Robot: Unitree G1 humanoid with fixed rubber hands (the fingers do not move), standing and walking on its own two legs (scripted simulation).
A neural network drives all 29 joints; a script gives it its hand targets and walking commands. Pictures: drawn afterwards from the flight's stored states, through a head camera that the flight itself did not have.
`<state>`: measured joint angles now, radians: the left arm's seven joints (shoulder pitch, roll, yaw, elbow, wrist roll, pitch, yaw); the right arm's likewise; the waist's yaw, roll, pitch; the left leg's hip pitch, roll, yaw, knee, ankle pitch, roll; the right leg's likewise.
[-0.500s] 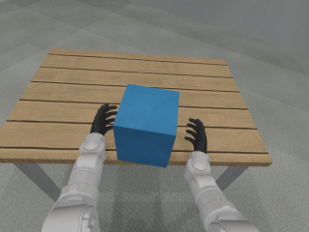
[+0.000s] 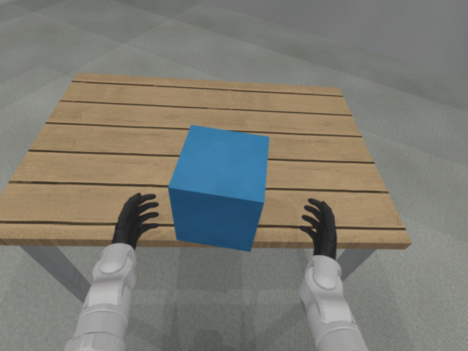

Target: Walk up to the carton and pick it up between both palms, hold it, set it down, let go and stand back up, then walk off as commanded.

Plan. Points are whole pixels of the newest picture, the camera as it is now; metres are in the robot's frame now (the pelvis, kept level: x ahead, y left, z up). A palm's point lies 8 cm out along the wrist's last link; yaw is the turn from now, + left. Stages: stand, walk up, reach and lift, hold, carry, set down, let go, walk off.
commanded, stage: set down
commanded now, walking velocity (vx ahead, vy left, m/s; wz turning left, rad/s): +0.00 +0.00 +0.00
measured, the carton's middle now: (221, 190) +0.44 -0.01 +0.00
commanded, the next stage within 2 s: none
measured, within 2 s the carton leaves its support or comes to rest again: neither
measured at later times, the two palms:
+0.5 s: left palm (94, 280) +0.26 +0.21 +0.01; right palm (335, 284) +0.21 -0.17 +0.04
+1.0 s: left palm (97, 293) +0.25 +0.21 +0.00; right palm (340, 291) +0.21 -0.18 +0.02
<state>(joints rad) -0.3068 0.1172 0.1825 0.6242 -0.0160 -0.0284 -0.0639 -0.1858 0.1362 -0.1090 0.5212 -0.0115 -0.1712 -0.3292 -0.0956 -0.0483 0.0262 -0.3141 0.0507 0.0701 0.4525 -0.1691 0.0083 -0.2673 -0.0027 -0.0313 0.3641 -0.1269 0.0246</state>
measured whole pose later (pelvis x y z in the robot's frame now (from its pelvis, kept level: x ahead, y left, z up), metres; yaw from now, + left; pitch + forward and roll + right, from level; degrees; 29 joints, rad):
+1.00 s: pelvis +0.02 +0.00 +0.00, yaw +0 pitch -4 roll -1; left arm 0.19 0.18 0.09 0.11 -0.08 0.18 -0.07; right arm 0.31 0.08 0.02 0.02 0.02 0.07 -0.22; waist -0.05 -0.05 0.08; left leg -0.16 0.05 0.07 0.45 -0.22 0.01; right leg -0.12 0.00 -0.03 0.38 -0.18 0.02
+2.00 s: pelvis +0.04 +0.00 +0.00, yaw +0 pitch -3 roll -1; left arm 0.27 0.18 0.08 0.23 -0.05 0.18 -0.01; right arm 0.31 -0.03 0.02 0.36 0.02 -0.12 -0.04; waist -0.05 -0.05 0.11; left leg -0.15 0.05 0.07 0.45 -0.25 0.01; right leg -0.10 0.00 -0.03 0.37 -0.21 0.02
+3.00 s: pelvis +0.05 +0.00 +0.00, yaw +0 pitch -2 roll -1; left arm 0.27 0.18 0.08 0.37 -0.01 0.15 0.01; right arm 0.22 -0.10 0.02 0.64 0.02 -0.23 0.02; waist -0.05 -0.04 0.11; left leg -0.14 0.05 0.07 0.45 -0.27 0.00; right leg -0.10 0.00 -0.03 0.38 -0.23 0.01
